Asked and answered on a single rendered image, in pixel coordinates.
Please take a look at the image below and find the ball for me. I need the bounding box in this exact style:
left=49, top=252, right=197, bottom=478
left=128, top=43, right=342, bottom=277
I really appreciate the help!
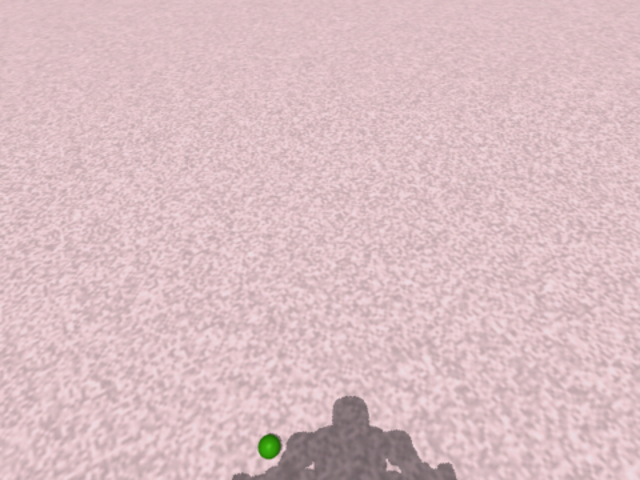
left=258, top=434, right=280, bottom=459

